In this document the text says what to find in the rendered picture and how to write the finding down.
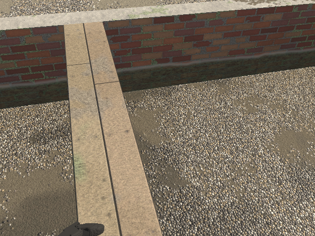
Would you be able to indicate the robot left hand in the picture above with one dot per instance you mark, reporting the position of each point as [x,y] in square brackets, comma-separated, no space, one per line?
[86,229]

